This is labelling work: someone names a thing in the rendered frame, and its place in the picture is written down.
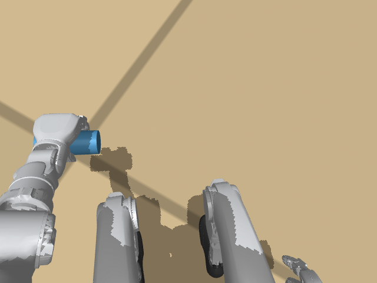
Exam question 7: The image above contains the left robot arm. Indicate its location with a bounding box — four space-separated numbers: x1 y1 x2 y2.
0 139 69 283

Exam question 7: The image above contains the right robot foot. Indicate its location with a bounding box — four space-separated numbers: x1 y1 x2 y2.
199 215 224 278

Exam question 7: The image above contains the right robot hand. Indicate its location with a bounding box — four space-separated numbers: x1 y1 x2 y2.
282 255 322 283

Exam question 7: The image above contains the left robot hand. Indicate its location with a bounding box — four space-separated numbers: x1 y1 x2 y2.
33 113 90 162

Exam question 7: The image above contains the can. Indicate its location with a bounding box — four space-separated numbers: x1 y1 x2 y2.
34 130 101 155

